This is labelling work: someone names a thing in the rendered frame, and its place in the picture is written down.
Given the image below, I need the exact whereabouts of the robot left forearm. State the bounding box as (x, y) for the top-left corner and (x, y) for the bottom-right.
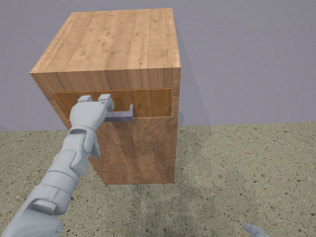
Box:
(1, 125), (96, 237)

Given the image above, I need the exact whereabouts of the handle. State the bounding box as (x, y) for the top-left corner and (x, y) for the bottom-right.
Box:
(104, 104), (134, 122)

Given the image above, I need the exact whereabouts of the left robot upper arm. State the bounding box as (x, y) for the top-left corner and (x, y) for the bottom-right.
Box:
(7, 208), (64, 237)

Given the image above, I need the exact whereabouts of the cabinet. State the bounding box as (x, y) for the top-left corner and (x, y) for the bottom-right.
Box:
(30, 8), (182, 185)

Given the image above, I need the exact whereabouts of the drawer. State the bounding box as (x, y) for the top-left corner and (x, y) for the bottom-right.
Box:
(50, 87), (173, 120)

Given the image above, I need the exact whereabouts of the right robot hand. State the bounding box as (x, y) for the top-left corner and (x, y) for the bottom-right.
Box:
(244, 223), (270, 237)

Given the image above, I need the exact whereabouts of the left robot hand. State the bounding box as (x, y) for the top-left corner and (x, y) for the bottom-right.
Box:
(69, 94), (115, 159)

